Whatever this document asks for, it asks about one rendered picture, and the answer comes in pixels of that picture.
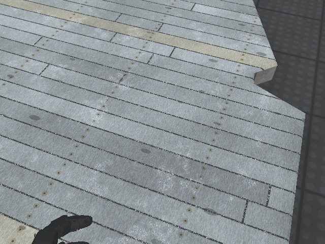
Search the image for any robot left hand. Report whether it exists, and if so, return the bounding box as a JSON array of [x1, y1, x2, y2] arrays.
[[32, 215, 92, 244]]

